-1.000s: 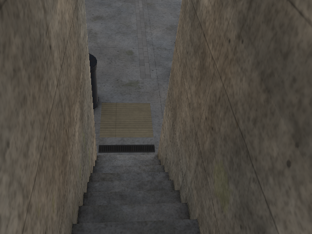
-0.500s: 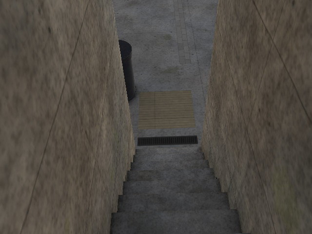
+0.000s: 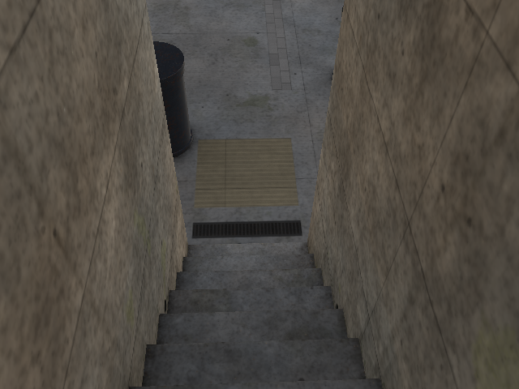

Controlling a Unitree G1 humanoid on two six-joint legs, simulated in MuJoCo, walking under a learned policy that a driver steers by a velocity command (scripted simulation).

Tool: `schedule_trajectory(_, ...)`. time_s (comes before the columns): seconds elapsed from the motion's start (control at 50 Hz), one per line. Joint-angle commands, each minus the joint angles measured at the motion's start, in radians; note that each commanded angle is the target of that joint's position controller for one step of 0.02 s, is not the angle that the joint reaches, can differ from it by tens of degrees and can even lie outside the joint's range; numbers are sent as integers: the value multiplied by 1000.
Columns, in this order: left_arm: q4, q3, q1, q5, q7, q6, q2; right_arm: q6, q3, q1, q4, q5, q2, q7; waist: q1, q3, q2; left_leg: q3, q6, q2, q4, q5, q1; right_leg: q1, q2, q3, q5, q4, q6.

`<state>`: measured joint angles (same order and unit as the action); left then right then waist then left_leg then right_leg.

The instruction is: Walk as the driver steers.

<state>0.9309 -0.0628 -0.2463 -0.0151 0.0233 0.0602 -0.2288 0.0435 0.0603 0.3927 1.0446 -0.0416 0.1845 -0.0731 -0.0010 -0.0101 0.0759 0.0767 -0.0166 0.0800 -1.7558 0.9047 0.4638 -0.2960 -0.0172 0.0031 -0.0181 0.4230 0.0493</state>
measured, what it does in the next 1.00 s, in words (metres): goes down: left foot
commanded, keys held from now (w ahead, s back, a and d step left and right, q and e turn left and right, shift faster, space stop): no key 1.00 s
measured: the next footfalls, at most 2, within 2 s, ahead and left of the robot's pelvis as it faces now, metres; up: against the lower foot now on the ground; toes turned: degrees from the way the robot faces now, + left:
left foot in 0.30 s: +0.12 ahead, +0.20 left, +0.00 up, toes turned -8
left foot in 1.98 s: +0.28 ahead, +0.18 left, -0.18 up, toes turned +1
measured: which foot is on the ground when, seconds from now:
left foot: up 0.00-0.28, down 0.30-1.00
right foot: down 0.00-1.00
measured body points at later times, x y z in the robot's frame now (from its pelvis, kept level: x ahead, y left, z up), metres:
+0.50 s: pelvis +0.08 +0.01 -0.03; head +0.11 +0.00 +0.41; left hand +0.18 +0.26 -0.16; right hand +0.12 -0.24 -0.19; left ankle +0.08 +0.20 -0.76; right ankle +0.02 -0.08 -0.76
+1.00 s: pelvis +0.08 +0.03 -0.02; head +0.09 +0.02 +0.43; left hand +0.14 +0.28 -0.16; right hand +0.11 -0.24 -0.17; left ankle +0.08 +0.20 -0.76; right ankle +0.02 -0.08 -0.76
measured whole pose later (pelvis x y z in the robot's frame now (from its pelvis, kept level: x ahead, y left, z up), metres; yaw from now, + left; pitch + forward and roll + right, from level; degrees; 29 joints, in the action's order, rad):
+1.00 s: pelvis +0.08 +0.03 -0.02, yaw -2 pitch +0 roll +1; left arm 0.91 0.00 -0.28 0.00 -0.04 0.00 -0.22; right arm 0.03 0.04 0.25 1.00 -0.01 0.25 -0.01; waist 0.00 -0.04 0.00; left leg 0.13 -0.08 -0.03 -0.37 0.22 0.15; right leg -0.11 0.00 -0.02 0.31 0.43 0.01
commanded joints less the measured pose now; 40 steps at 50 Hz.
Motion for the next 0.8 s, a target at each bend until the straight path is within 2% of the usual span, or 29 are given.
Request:
schedule_trajectory(0.02,63,32,-292,3,25,-9,-25,9,2,159,-35,-24,35,2,35,168,70,183,-24,-16,-225,-18,539,579,-335,-269,-1138,233,221)
schedule_trajectory(0.04,67,27,-231,5,24,-11,-79,1,2,85,-77,-28,37,-2,5,195,-59,139,-27,-40,-228,-100,462,428,-347,-298,-937,182,239)
schedule_trajectory(0.06,46,21,-188,-5,23,-15,-119,-17,4,54,-87,-21,51,-3,-24,201,-113,128,-26,-58,-228,-178,407,315,-363,-310,-963,166,252)
schedule_trajectory(0.08,48,22,-184,-27,-15,-36,-124,-38,10,-5,-105,-31,71,-4,-30,141,-79,184,-21,-52,-91,-437,414,165,-344,-314,-736,165,256)
schedule_trajectory(0.1,49,27,-162,-36,-36,-44,-119,-46,9,-25,-125,-21,76,-3,-48,124,16,200,-34,-59,-43,-475,406,111,-354,-333,-786,191,267)
schedule_trajectory(0.12,65,35,-182,-33,-51,-51,-104,-48,2,-63,-152,-8,60,2,-47,117,57,209,-55,-67,-9,-482,433,100,-360,-368,-751,193,275)
schedule_trajectory(0.14,46,53,-170,-25,-79,-62,-57,-79,-3,-109,-180,17,36,-2,-60,41,-26,201,-76,-54,243,-631,398,7,-283,-298,-559,190,238)
schedule_trajectory(0.16,41,53,-147,-18,-98,-66,-68,-94,-14,-142,-197,30,18,-5,-64,33,2,140,-77,-62,441,-726,333,-8,-225,-230,-554,182,185)
schedule_trajectory(0.18,40,68,-108,-8,-99,-77,-41,-106,-28,-130,-203,29,-8,6,-85,65,20,76,-78,-92,700,-740,184,-24,-172,-162,-514,158,143)
schedule_trajectory(0.2,30,78,-84,-4,-90,-74,-31,-114,-31,-131,-198,30,-5,24,-91,81,59,23,-80,-90,812,-760,3,-83,-144,-117,-574,146,91)
schedule_trajectory(0.22,11,74,-33,-34,-82,-51,-84,-109,-22,-36,-148,29,9,46,-136,142,97,-9,-86,-65,641,-933,-263,-224,-155,-120,-553,166,90)
schedule_trajectory(0.24,9,69,21,-22,-77,-45,-104,-108,-22,3,-134,40,11,58,-160,128,116,-29,-77,-55,686,-936,-312,-249,-152,-87,-485,148,80)
schedule_trajectory(0.26,7,68,46,3,-77,-43,-97,-106,-22,-17,-137,57,23,59,-153,67,120,-25,-53,-53,757,-899,-315,-264,-136,-79,-440,146,67)
schedule_trajectory(0.28,18,63,41,23,-79,-37,-90,-97,-23,-43,-144,65,30,58,-142,9,113,-11,-20,-54,892,-908,-299,-235,-112,-70,-435,161,51)
schedule_trajectory(0.3,39,53,-39,31,-71,-27,-94,-66,-25,-55,-159,67,68,52,-109,-43,30,23,15,-87,1050,-1189,-294,-191,-68,-56,-383,190,35)
schedule_trajectory(0.32,43,42,-185,28,-71,-29,-82,-54,-20,-115,-158,69,137,55,12,-29,-92,78,60,-113,1140,-1330,-249,-81,-15,-77,-217,158,-5)
schedule_trajectory(0.34,51,55,-274,26,-71,-31,-24,-52,-15,-205,-174,45,140,58,84,-46,-179,114,82,-123,1185,-1139,-196,-15,-5,-107,17,116,-13)
schedule_trajectory(0.36,57,49,-212,29,-77,-29,-48,-51,-13,-200,-181,21,122,56,31,-77,-171,109,50,-115,1239,-1072,-176,22,0,-73,70,118,-22)
schedule_trajectory(0.38,39,43,-165,35,-79,-31,-68,-49,-16,-179,-161,25,113,54,29,-61,-99,88,22,-103,1239,-1043,-200,48,-4,-66,15,119,-16)
schedule_trajectory(0.4,33,43,-92,30,-80,-33,-71,-44,-15,-151,-153,24,112,52,1,-52,-39,82,2,-94,1252,-1068,-223,65,-12,-58,-113,131,-7)
schedule_trajectory(0.42,13,44,-104,22,-74,-36,-66,-42,-12,-116,-139,25,130,49,31,-10,-56,83,7,-95,1241,-1055,-251,100,-19,-77,-128,104,-9)
schedule_trajectory(0.46,9,47,-89,16,-63,-38,-68,-44,-15,-99,-131,23,109,51,22,26,-67,74,1,-88,1261,-999,-285,132,-24,-79,-120,85,-7)
schedule_trajectory(0.48,-3,44,-68,13,-63,-35,-68,-45,-13,-103,-136,24,117,53,20,33,-75,74,1,-89,1269,-1016,-292,139,-26,-73,-94,87,-5)
schedule_trajectory(0.5,-15,43,-46,23,-66,-34,-64,-35,-19,-97,-128,36,100,55,16,72,-50,74,-1,-100,1284,-1034,-318,163,-31,-72,-96,84,-2)
schedule_trajectory(0.56,-33,42,-23,14,-65,-37,-75,-26,-13,-92,-117,38,132,57,14,64,-64,67,-4,-100,1297,-1045,-334,162,-37,-79,-91,59,-4)
schedule_trajectory(0.58,-30,45,-23,7,-61,-38,-77,-22,-10,-91,-121,33,132,53,0,71,-67,71,-6,-103,1309,-1033,-360,155,-39,-83,-87,45,-3)
schedule_trajectory(0.64,-38,44,-16,9,-58,-37,-87,-19,-5,-83,-110,34,157,50,-3,41,-73,72,-10,-105,1324,-1037,-362,146,-40,-86,-84,23,-7)
schedule_trajectory(0.74,-32,44,-40,14,-60,-37,-93,-16,-5,-75,-99,34,166,49,-12,7,-68,76,-16,-111,1354,-1017,-363,136,-40,-91,-64,-4,-11)
schedule_trajectory(0.8,-47,46,-52,17,-74,-56,-92,0,0,-95,-90,27,182,58,1,1,-64,87,-11,-125,1390,-1015,-341,173,-41,-98,-43,-19,-21)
